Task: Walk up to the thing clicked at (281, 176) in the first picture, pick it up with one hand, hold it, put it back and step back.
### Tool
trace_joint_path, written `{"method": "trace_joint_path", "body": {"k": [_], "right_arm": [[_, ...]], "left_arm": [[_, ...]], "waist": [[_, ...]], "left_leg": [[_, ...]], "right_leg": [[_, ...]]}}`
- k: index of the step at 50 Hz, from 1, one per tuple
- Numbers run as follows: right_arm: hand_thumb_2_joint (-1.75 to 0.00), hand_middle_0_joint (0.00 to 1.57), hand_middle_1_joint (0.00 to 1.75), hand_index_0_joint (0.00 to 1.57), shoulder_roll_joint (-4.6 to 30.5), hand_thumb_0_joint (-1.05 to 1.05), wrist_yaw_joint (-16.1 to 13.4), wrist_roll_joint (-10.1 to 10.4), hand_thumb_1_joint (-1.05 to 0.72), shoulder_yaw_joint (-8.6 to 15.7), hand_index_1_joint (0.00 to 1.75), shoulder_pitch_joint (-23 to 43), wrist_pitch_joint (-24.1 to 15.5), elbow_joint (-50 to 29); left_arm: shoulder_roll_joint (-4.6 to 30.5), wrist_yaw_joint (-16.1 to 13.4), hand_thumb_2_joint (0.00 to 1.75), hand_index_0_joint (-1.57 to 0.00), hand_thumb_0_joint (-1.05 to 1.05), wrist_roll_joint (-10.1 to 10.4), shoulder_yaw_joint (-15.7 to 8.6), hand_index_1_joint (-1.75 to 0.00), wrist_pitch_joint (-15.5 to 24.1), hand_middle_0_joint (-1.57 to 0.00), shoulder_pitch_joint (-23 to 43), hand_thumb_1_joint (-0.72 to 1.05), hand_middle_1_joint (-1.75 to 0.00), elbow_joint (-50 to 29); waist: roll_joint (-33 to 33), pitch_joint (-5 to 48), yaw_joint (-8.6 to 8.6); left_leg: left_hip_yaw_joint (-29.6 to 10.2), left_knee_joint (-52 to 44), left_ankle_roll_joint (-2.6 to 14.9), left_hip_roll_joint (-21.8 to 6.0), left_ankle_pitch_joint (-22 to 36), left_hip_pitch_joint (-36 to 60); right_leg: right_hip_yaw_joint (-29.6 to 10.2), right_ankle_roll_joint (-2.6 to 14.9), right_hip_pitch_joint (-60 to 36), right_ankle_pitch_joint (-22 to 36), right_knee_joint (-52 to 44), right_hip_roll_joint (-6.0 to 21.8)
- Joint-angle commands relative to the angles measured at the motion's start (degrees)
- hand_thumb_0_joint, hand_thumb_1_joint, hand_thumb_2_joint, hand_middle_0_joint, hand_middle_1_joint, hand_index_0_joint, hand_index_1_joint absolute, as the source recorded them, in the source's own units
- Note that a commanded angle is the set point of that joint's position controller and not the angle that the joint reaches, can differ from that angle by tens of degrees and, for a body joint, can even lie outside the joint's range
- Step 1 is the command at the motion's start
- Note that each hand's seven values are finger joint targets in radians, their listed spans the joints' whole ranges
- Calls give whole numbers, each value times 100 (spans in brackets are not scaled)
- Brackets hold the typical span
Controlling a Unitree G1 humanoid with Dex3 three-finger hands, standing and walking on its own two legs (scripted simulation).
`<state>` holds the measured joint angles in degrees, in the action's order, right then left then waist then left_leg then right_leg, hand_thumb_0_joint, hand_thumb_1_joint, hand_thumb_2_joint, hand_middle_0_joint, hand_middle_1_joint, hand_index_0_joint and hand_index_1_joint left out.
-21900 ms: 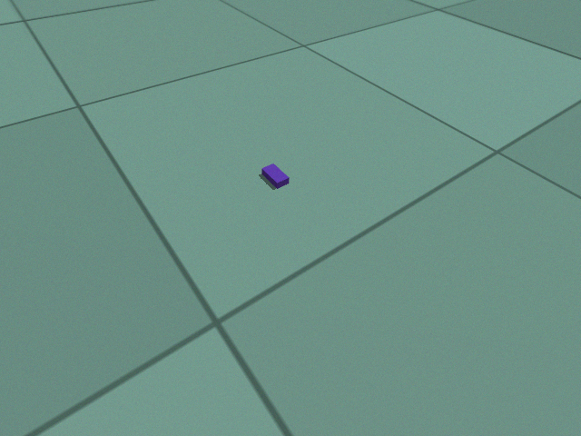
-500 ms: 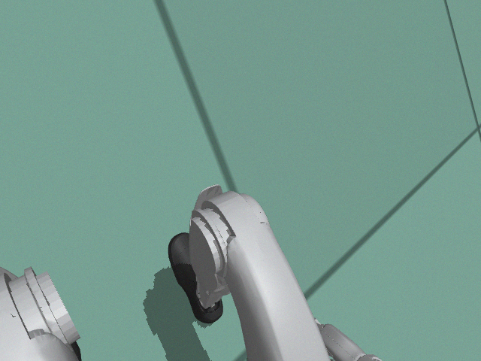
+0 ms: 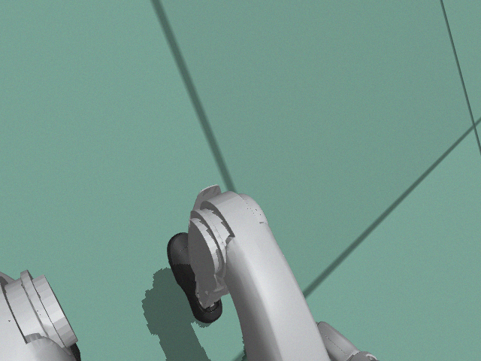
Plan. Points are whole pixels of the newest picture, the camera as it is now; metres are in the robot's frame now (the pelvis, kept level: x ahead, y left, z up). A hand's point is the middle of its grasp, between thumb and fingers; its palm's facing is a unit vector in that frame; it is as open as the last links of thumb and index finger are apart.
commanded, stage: close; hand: left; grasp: from above
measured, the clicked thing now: out of the picture +0.47 +0.35 -0.29
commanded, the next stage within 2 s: settle in 0.46 s
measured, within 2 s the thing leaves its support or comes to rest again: leaves its support in 0.80 s
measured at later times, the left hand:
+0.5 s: hand out of the picture +0.46 +0.34 -0.27, palm faces -0.45 -0.17 -0.88, open 10.3 cm
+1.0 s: hand out of the picture +0.47 +0.36 -0.23, palm faces -0.39 -0.16 -0.91, open 10.3 cm
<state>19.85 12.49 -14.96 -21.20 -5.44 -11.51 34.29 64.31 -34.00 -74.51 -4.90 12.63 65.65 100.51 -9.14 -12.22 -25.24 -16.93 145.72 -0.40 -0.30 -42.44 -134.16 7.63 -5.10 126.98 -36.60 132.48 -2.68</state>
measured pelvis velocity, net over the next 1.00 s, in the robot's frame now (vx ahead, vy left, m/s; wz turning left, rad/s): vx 0.00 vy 0.00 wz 0.01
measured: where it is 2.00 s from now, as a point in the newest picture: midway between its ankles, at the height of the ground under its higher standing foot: (141, 334)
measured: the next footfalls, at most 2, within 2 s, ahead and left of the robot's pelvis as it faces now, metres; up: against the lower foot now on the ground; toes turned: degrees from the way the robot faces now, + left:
none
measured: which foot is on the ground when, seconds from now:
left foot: down 0.00-1.00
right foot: down 0.00-1.00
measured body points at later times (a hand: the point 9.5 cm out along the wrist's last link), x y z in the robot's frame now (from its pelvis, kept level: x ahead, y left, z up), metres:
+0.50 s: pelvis +0.00 +0.00 +0.00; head +0.29 +0.14 +0.31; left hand +0.48 +0.34 -0.22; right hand +0.04 -0.25 -0.04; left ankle +0.05 +0.12 -0.28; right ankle +0.13 -0.14 -0.28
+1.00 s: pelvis +0.00 +0.00 +0.00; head +0.28 +0.15 +0.33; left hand +0.48 +0.37 -0.18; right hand +0.06 -0.26 -0.04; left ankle +0.05 +0.12 -0.28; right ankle +0.13 -0.14 -0.28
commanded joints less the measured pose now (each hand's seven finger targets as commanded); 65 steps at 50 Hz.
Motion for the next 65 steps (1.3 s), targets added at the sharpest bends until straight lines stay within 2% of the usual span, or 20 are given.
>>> {"method": "trace_joint_path", "body": {"k": [1, 5, 10, 19, 28, 29, 34, 35, 36, 40, 42, 44, 45, 48, 51, 52, 54, 58, 61, 65], "right_arm": [[-90, 20, 30, 20, 2022, 0, -34, 17, -89, 547, 30, -1145, 39, 166], [-90, 20, 30, 20, 2115, 0, -83, 30, -89, 606, 30, -1181, 85, 152], [-90, 20, 30, 20, 2106, 0, -79, 41, -89, 573, 30, -1232, 99, 135], [-90, 20, 30, 20, 2122, 0, -162, 38, -89, 568, 30, -1157, 133, 59], [-90, 20, 30, 20, 2113, 0, -208, 5, -89, 574, 30, -1159, 200, 53], [-90, 20, 30, 20, 2122, 0, -206, 27, -91, 584, 30, -1131, 176, 4], [-90, 20, 30, 20, 2094, 0, -160, 48, -91, 624, 30, -1259, 183, 95], [-90, 20, 30, 20, 2094, 0, -153, 60, -91, 673, 30, -1215, 192, 71], [-90, 20, 30, 20, 2112, 0, -145, 62, -91, 677, 30, -1252, 212, 64], [-90, 20, 30, 20, 2104, 0, -111, 82, -91, 876, 30, -1267, 216, 81], [-90, 20, 30, 20, 2114, 0, -89, 118, -91, 961, 30, -1334, 243, 57], [-90, 20, 30, 20, 2092, 0, -53, 152, -91, 1063, 30, -1264, 274, -5], [-90, 20, 30, 20, 2051, 0, -31, 173, -91, 1129, 30, -1315, 274, 53], [-90, 20, 30, 20, 2019, 0, -8, 254, -90, 1270, 30, -1508, 350, 128], [-90, 20, 30, 20, 1868, 0, 31, 383, -90, 1418, 30, -1411, 407, 36], [-90, 20, 30, 20, 1841, 0, 28, 431, -90, 1445, 30, -1396, 431, 59], [-90, 20, 30, 20, 1897, 0, 9, 473, -90, 1531, 30, -1566, 494, 131], [-90, 20, 30, 20, 1773, 0, -12, 565, -90, 1632, 30, -1630, 645, 52], [-90, 20, 30, 20, 1733, 0, -73, 639, -90, 1675, 30, -1583, 714, -4], [-90, 20, 30, 20, 1684, 0, -158, 657, -90, 1723, 30, -1566, 841, -66]], "left_arm": [[1176, -173, 48, -58, 0, 125, -13, -65, -31, -53, 1207, 17, -70, -524], [1413, -160, 49, -65, 0, 137, -150, -63, -23, -61, 1299, 26, -67, -713], [1382, -56, 48, -68, 0, 118, -167, -60, -9, -65, 1219, 30, -64, -796], [1411, 42, 45, -79, 0, 141, -69, -55, 22, -75, 1095, 43, -59, -592], [1443, -12, 52, -92, 0, 110, -93, -56, 44, -89, 1179, 61, -60, -661], [1337, 14, 49, -89, 0, 126, -30, -58, 37, -85, 1134, 53, -61, -634], [1537, 49, 49, -87, 0, 99, -289, -53, -43, -85, 1359, 45, -55, -1078], [1422, 66, 47, -87, 0, 109, -201, -51, -83, -85, 1156, 44, -54, -890], [1527, 61, 47, -88, 0, 98, -314, -51, -68, -85, 1320, 46, -54, -1300], [1328, 180, 48, -90, 0, 113, -351, -53, -158, -87, 1082, 49, -56, -1195], [1460, 255, 50, -91, 0, 88, -480, -54, -174, -88, 1237, 52, -57, -1709], [1202, 387, 53, -96, 0, 168, -378, -56, -175, -93, 1432, 57, -58, -2276], [1011, 462, 53, -96, 0, 232, -367, -56, -209, -93, 1179, 58, -59, -2098], [1048, 674, 55, -99, 0, 259, -526, -56, -289, -96, 1033, 63, -59, -2378], [101, 975, 58, -103, 0, 422, 10, -58, -348, -100, 1141, 68, -61, -2727], [120, 1051, 57, -102, 0, 448, 72, -58, -362, -100, 1101, 67, -60, -2772], [319, 1173, 56, -102, 0, 429, -91, -56, -424, -99, 873, 67, -59, -2625], [-40, 1450, 57, -108, 0, 480, 21, -55, -424, -105, 1052, 74, -58, -2890], [37, 1537, 55, -105, 0, 463, -37, -55, -396, -102, 1174, 70, -58, -2944], [31, 1672, 58, -104, 0, 394, -50, -56, -326, -102, 1384, 68, -58, -3050]], "waist": [[3428, 3565, -365], [3550, 3625, -311], [3582, 3585, -331], [3225, 3348, -337], [3420, 3572, -301], [3305, 3385, -336], [3737, 3741, -266], [3646, 3698, -267], [3763, 3925, -225], [3913, 3855, -143], [4156, 4165, -45], [4453, 4518, 63], [4373, 4390, 47], [4146, 4584, 149], [4124, 4683, 209], [3951, 4626, 262], [3676, 4562, 323], [3422, 4677, 362], [3333, 4743, 479], [3309, 4799, 476]], "left_leg": [[570, -1580, -28, -273, 1727, 2958], [616, -1613, -24, -273, 1645, 2930], [579, -1603, -55, -285, 1829, 3093], [647, -1593, 21, -239, 1309, 2748], [588, -1662, -27, -273, 1463, 2936], [598, -1628, -15, -259, 1397, 2831], [548, -1653, -88, -311, 1830, 3218], [597, -1676, -60, -294, 1738, 3178], [576, -1644, -89, -301, 2003, 3282], [645, -1675, -107, -266, 1903, 3340], [659, -1715, -140, -251, 2066, 3535], [667, -1720, -177, -238, 2234, 3761], [664, -1764, -172, -240, 2173, 3716], [758, -1743, -124, -194, 2239, 3588], [808, -1908, -93, -152, 1931, 3483], [827, -1949, -52, -145, 1773, 3370], [885, -1880, -4, -92, 1740, 3079], [905, -1965, 12, -44, 1781, 3128], [947, -2062, 24, 10, 1624, 3038], [1011, -2059, 36, 60, 1463, 2948]], "right_leg": [[875, 543, -2058, 1686, -855, -157], [855, 563, -2077, 1599, -924, -153], [868, 571, -1984, 1646, -886, -123], [819, 553, -2055, 1310, -990, -141], [874, 568, -2090, 1440, -946, -159], [867, 565, -1993, 1398, -926, -150], [856, 588, -1906, 1640, -892, -91], [826, 585, -1997, 1587, -926, -120], [862, 591, -2011, 1760, -906, -118], [836, 643, -1848, 1618, -883, -116], [803, 676, -1868, 1682, -874, -88], [795, 721, -1736, 1721, -840, -54], [791, 714, -1705, 1675, -847, -58], [723, 701, -1763, 1718, -912, -52], [664, 722, -1612, 1542, -973, -38], [642, 700, -1552, 1474, -1001, -49], [580, 701, -1603, 1487, -1023, -32], [518, 715, -1528, 1500, -1049, 24], [454, 734, -1538, 1388, -1049, 51], [398, 755, -1467, 1212, -1113, 82]]}}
